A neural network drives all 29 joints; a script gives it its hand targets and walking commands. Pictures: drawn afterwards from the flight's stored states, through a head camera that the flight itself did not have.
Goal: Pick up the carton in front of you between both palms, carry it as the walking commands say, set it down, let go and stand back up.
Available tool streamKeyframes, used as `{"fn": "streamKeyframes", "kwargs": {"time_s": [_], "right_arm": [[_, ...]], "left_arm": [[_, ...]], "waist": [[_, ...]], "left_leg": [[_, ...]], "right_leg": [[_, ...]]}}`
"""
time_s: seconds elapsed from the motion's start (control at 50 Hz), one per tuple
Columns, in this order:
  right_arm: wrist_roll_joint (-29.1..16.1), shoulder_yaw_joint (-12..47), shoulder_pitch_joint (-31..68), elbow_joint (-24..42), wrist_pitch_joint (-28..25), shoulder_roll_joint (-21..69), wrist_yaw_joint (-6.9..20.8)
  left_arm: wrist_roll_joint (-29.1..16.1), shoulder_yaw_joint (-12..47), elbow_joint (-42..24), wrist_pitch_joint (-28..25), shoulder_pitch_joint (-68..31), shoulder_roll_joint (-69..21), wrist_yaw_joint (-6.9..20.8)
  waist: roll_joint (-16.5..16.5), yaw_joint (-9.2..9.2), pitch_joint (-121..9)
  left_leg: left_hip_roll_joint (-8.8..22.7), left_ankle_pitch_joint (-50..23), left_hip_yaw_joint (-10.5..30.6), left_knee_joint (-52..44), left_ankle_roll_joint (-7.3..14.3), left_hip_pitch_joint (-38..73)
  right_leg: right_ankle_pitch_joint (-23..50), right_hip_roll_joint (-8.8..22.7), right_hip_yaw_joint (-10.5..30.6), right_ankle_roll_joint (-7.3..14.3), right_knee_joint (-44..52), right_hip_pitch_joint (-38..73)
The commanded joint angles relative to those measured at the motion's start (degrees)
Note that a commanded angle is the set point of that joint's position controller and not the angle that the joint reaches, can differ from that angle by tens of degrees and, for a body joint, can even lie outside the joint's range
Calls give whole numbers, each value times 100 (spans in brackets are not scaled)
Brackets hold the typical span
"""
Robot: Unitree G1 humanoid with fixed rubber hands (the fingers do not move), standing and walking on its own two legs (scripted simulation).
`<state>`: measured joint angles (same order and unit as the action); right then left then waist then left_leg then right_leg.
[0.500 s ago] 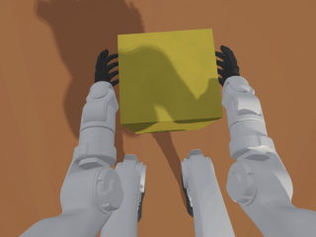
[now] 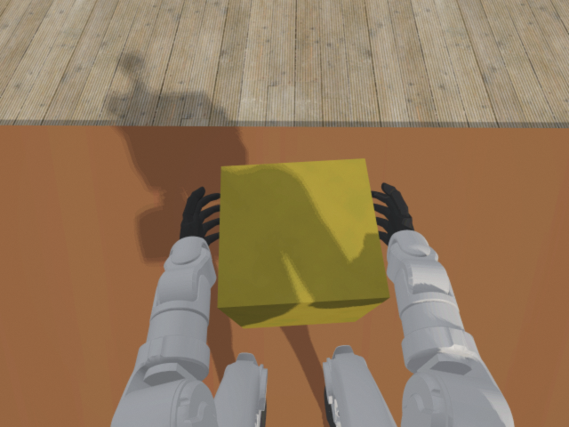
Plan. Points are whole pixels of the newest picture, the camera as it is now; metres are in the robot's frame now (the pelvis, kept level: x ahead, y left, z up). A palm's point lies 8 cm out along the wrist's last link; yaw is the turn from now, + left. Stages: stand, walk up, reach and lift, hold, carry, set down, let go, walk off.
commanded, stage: reach and lift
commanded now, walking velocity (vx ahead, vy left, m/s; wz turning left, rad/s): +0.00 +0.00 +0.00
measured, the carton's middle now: (296, 254) +0.39 -0.01 -0.11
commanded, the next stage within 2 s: hold in 1.64 s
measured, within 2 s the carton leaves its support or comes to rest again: neither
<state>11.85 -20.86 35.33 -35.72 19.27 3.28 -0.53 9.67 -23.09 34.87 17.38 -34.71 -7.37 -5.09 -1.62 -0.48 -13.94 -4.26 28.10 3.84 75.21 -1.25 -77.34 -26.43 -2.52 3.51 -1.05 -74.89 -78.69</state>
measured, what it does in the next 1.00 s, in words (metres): rises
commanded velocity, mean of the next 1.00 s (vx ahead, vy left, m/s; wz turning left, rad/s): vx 0.00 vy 0.00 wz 0.00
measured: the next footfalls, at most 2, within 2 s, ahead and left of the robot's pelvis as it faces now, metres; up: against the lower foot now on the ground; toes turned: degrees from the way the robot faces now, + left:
none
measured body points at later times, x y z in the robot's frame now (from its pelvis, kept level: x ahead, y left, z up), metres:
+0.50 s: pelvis +0.05 +0.00 +0.12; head +0.06 +0.00 +0.57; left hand +0.37 +0.15 +0.11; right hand +0.36 -0.16 +0.11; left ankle +0.06 +0.12 -0.60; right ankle +0.07 -0.12 -0.60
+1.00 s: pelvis +0.03 +0.00 +0.14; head +0.01 +0.00 +0.59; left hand +0.35 +0.15 +0.16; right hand +0.34 -0.16 +0.16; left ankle +0.06 +0.12 -0.60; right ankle +0.07 -0.12 -0.60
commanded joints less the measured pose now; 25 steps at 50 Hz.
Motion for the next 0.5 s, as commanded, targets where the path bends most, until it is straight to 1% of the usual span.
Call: {"fn": "streamKeyframes", "kwargs": {"time_s": [0.0,0.14,0.26,0.38,0.48], "right_arm": [[-739,3180,2842,-83,-108,6019,1216],[-718,3393,2098,162,-128,6045,1182],[-754,3626,1511,458,-12,6077,1200],[-847,3830,1046,789,291,6063,1255],[-911,3962,758,1145,697,6035,1292]], "left_arm": [[-627,3330,407,26,-2824,-5911,1457],[-580,3539,235,24,-2057,-5927,1504],[-565,3778,4,158,-1441,-5934,1553],[-582,3959,-293,471,-926,-5905,1626],[-607,4048,-603,878,-580,-5915,1697]], "waist": [[251,-51,-3320],[217,-28,-2782],[188,-13,-2284],[191,7,-1709],[163,3,-1075]], "left_leg": [[-546,-1055,-190,-1375,58,1984],[-423,-1569,-6,-2240,97,3096],[-323,-2155,125,-3004,110,4146],[-242,-2640,183,-3781,120,5202],[-155,-2816,194,-4414,126,5963]], "right_leg": [[1281,-558,-127,83,1317,3206],[1768,-489,25,116,2147,4241],[2293,-426,127,136,2887,5154],[2707,-349,170,108,3660,6058],[2820,-284,155,89,4311,6723]]}}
